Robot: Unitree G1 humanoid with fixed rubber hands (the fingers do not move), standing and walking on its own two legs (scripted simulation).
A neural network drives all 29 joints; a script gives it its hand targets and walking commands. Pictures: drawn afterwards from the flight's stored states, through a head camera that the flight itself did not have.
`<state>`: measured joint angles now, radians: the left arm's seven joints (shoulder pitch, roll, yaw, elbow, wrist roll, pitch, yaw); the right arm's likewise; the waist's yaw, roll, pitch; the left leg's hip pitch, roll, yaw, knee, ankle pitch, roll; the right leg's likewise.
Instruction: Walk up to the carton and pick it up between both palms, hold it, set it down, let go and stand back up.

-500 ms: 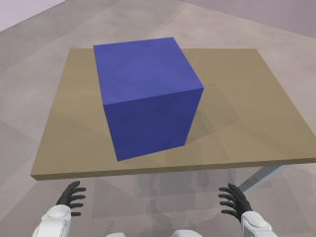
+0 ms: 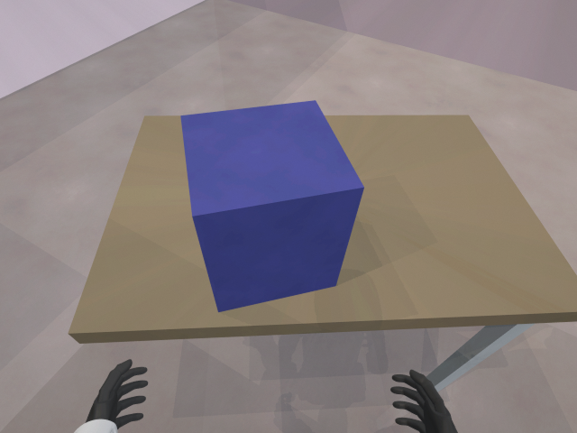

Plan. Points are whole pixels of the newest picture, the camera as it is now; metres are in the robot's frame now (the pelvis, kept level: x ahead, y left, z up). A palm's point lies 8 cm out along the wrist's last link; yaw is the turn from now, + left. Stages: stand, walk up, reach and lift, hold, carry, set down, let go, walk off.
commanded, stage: reach and lift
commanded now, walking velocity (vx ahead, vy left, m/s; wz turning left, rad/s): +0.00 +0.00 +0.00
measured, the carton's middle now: (265, 209) +0.44 +0.04 +0.04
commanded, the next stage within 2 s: none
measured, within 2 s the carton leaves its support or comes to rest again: neither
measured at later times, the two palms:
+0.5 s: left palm (112, 396) +0.17 +0.23 -0.03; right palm (439, 389) +0.18 -0.20 -0.03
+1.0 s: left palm (126, 353) +0.21 +0.21 +0.02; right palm (444, 337) +0.24 -0.21 +0.02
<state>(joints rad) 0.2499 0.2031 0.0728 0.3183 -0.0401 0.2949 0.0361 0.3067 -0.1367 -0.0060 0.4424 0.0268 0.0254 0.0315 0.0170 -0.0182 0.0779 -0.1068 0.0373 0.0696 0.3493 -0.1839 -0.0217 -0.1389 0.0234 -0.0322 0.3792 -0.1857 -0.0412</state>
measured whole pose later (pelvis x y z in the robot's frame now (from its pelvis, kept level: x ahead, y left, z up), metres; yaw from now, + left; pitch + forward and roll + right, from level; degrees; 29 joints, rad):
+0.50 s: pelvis +0.02 +0.01 +0.00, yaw -1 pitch -3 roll +0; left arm 0.36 0.13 -0.01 0.16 -0.03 0.11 0.14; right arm 0.34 -0.22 -0.01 0.37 0.17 -0.10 0.12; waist 0.06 -0.03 0.01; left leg -0.06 0.03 0.08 0.30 -0.19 0.00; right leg -0.09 0.02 -0.01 0.30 -0.17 -0.02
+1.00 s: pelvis +0.02 +0.00 +0.00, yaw +0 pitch -2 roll +0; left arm 0.28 0.09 0.01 0.05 -0.04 0.02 0.18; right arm 0.25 -0.27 0.05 0.26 0.30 -0.17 0.09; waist 0.06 -0.04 0.01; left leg -0.07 0.05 0.06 0.31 -0.20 -0.03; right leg -0.10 0.04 -0.02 0.33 -0.19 -0.05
